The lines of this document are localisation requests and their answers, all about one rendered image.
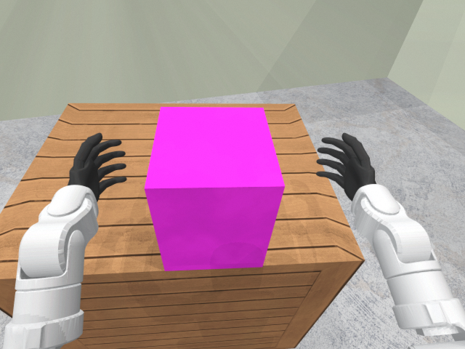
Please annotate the left robot forearm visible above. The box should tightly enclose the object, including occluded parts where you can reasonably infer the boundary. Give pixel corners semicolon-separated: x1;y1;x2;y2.
3;185;99;349

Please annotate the pedestal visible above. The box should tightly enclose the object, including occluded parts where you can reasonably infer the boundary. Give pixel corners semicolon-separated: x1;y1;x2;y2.
0;103;365;349

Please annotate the robot right hand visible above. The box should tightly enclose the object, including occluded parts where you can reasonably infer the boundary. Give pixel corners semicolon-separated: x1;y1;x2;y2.
316;133;376;201

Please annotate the carton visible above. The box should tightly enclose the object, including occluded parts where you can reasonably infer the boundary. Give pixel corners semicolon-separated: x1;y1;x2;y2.
145;107;285;271

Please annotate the right robot forearm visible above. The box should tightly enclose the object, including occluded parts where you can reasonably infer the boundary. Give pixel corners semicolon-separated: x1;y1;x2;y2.
351;184;465;341

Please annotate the robot left hand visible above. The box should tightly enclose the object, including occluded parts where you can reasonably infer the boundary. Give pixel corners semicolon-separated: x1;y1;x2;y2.
68;133;127;202

